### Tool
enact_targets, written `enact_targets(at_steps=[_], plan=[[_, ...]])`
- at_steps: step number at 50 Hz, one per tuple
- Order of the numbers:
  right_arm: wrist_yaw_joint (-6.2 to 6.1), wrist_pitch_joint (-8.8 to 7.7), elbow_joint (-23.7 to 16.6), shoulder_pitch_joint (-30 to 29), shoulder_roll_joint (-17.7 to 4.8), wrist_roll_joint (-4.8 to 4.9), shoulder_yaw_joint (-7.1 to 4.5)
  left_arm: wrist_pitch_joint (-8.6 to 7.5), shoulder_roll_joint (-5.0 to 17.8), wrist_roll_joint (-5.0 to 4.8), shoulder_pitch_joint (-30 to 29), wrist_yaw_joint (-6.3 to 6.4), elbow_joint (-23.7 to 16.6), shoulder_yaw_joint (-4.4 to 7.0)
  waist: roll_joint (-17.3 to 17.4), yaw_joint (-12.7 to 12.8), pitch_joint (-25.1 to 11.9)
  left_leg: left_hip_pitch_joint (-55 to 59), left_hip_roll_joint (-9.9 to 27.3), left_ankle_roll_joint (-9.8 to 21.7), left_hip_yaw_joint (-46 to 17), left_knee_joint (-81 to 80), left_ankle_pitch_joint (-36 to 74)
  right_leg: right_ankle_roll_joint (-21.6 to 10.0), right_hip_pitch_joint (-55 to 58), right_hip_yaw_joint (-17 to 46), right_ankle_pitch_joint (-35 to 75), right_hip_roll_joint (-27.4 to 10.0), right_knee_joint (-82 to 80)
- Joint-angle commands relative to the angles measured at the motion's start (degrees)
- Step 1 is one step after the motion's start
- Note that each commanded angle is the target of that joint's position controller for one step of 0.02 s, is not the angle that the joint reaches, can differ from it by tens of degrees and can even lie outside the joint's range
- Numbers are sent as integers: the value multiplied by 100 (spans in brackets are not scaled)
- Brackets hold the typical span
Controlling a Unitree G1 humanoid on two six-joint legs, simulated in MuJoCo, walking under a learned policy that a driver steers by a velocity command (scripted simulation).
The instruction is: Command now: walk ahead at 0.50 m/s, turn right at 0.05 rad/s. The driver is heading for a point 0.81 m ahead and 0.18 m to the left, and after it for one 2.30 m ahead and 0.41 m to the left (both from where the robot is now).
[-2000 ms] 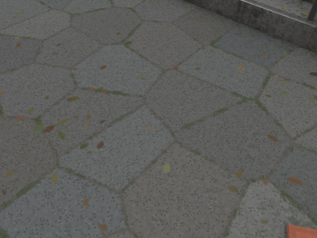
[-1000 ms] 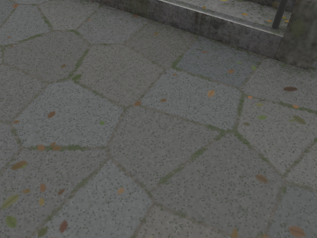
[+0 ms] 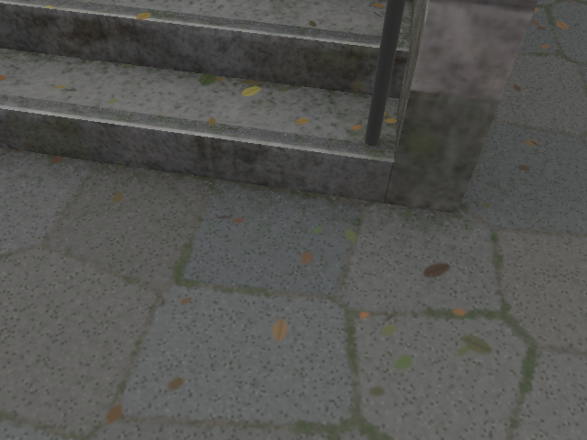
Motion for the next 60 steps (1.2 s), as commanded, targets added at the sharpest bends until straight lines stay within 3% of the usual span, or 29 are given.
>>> enact_targets(at_steps=[1,7,9,11,12,13,14,15,16,17,19,24,30,32,35,36,38,39,40,41,42,43,44,45,47,49,52,56,60], plan=[[-9,-93,-185,147,-631,29,-95,-29,139,-30,-457,-29,-422,-30,596,25,295,-217,1374,645,-903,-893,1395,132,-206,-256,668,-65,-850],[-80,-60,50,707,-702,-22,-84,-69,142,-81,-1436,-11,-721,-84,641,-263,351,514,1584,595,-879,-551,2147,51,95,-423,828,167,-2095],[-124,-24,89,685,-781,-57,-100,-114,209,-79,-1450,8,-778,-58,653,-175,354,779,1719,591,-1044,-241,2603,-43,260,-367,434,260,-2341],[-150,5,69,488,-894,-67,-129,-197,336,-71,-832,62,-608,10,675,149,84,777,1675,477,-1072,487,3541,-175,1200,-389,17,507,-2735],[-135,18,59,399,-882,-34,-121,-270,469,-30,3,119,-330,83,483,515,-368,506,1429,367,-893,1422,3656,-306,2338,-413,222,587,-3142],[-114,-2,-91,317,-725,32,-70,-343,852,106,982,207,-129,201,131,873,-1073,-473,1141,248,-713,2787,2425,-556,3853,432,-64,-266,-3192],[-99,6,-269,882,-38,255,80,-313,1450,218,1466,247,-118,357,-1030,740,-1915,-2464,285,-31,-131,4771,-887,-1138,5558,2739,-519,-1988,-3465],[-162,76,-159,802,-663,111,-93,-216,1195,15,1272,209,-140,338,-616,700,-1855,-2941,294,43,-554,5506,-1926,-1255,5053,3485,-848,-2127,-3920],[-145,105,-220,422,-726,46,-149,-198,785,-48,700,188,-226,225,-236,463,-972,-3098,601,84,-731,5594,-1466,-1095,4265,2639,-1029,-1845,-4089],[-97,109,-267,147,-561,27,-124,-233,484,-72,333,170,-268,156,-95,359,-450,-3024,797,62,-728,5401,-1075,-957,3542,1942,-725,-1585,-4365],[-11,247,-282,66,-456,-98,-156,-309,250,-103,183,216,-186,93,-246,97,-51,-2705,995,-18,-692,5083,-775,-635,2772,984,-109,-1157,-4661],[130,459,-518,-443,-280,-135,-174,-489,346,-158,586,253,30,137,-103,-44,66,-3206,1092,-170,-559,4904,13,-627,2784,-64,919,-1018,-4892],[229,445,-1003,-1679,-185,-134,-79,-476,405,-146,957,283,233,124,-95,149,357,-3253,992,-206,-157,3174,1093,-542,2969,-954,1616,-863,-4849],[247,454,-1190,-2096,-210,-203,-54,-467,561,-177,1184,339,327,162,-57,279,446,-3320,955,-146,36,2706,1023,-554,3345,-1014,1731,-1030,-4851],[272,442,-1366,-2406,-263,-206,-54,-378,621,-130,1422,399,466,182,-62,349,507,-3368,842,35,239,2230,574,-515,4054,-1247,2312,-1160,-4526],[281,435,-1345,-2323,-284,-173,-66,-331,618,-93,1381,384,473,175,-140,284,439,-3055,704,166,353,2136,387,-472,4106,-1431,3086,-1114,-4248],[245,445,-1301,-2030,-417,-205,-125,-252,830,-92,1331,401,467,233,-321,87,110,-2391,305,404,611,2073,-306,-412,4258,-1608,4834,-1155,-3361],[216,421,-1193,-1591,-518,-209,-183,-186,923,-85,1329,405,463,260,-327,-105,-181,-1858,87,546,645,1961,-562,-405,4251,-1654,5271,-1165,-2534],[166,359,-925,-746,-652,-213,-274,-127,974,-103,1280,368,415,270,-201,-464,-662,-737,-114,743,578,1608,-376,-312,3805,-1734,4935,-1085,-1308],[76,324,-685,148,-1146,-290,-455,-126,870,-110,1214,333,235,239,315,-848,-1240,736,630,1058,-599,1229,-875,-105,2550,-1742,3124,-912,414],[21,383,-832,-128,-1794,-180,-616,-201,325,-197,1198,206,-251,160,1860,-417,-1670,2443,2288,1940,-3927,570,-934,308,-180,-1373,-1982,464,2691],[-19,463,-900,63,-1799,-99,-611,-300,762,-147,506,172,-432,219,736,-682,-1684,2380,2438,1976,-4386,91,-308,270,-861,-105,-1825,445,2990],[-81,464,-821,-194,-1569,-67,-550,-375,601,-214,188,153,-542,166,445,-528,-989,1809,2348,1819,-3482,98,231,205,-1061,59,-1247,111,2703],[-90,423,-792,-447,-1222,-27,-465,-416,564,-222,363,177,-461,146,65,-215,-449,917,2107,1552,-2913,20,1018,194,-699,40,-914,-115,2005],[-111,319,-862,-865,-918,21,-356,-227,525,-4,538,186,-418,148,58,188,-258,27,1565,1280,-2187,-106,1722,294,27,100,-878,-260,1346],[-78,196,-848,-769,-939,67,-332,-22,450,73,601,145,-454,141,164,297,-297,-267,1353,1273,-1963,-189,2029,411,259,36,-882,-222,949],[-52,145,-793,-457,-1141,46,-374,75,394,52,34,109,-698,116,336,177,-82,-445,1163,1163,-1880,-377,1699,548,-28,-78,-292,-193,179],[-43,142,-699,14,-1066,46,-340,64,398,8,-780,72,-952,84,574,-159,58,-13,1076,875,-1852,-420,1609,541,-358,-115,663,-114,-990],[-106,112,-555,371,-1010,0,-276,-4,351,-28,-1312,19,-1112,17,593,-373,152,559,1166,721,-1701,-219,2470,364,-326,-232,1053,48,-1823]])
